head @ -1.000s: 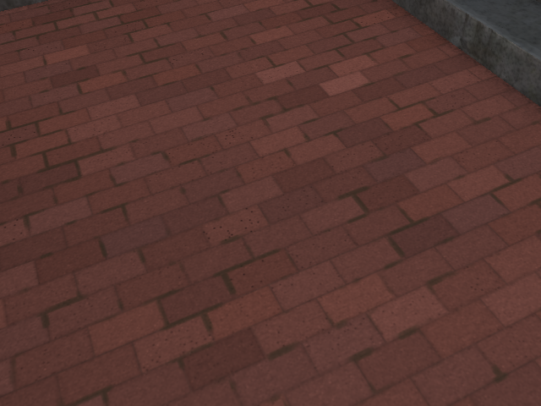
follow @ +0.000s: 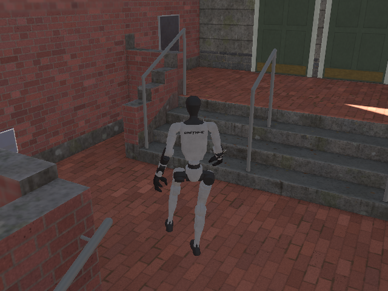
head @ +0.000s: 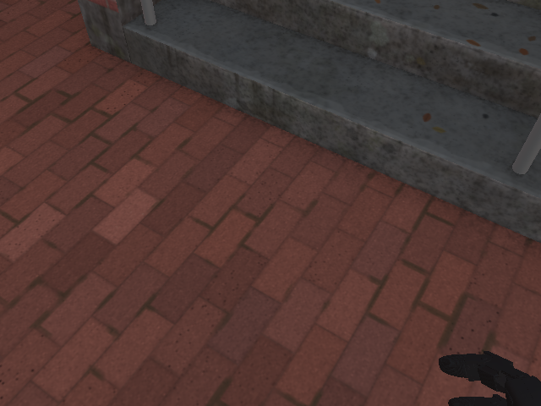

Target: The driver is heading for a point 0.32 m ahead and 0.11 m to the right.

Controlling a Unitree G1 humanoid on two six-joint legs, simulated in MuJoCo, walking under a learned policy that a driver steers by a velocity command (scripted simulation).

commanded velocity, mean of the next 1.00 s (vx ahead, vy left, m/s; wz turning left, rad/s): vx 0.35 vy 0.00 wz -0.34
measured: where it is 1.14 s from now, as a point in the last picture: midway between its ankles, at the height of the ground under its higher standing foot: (290, 380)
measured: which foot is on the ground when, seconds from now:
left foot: up 0.00-0.16, down 0.18-0.58, up 0.60-0.84, down 0.86-1.00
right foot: down 0.00-0.18, up 0.20-0.54, down 0.56-1.00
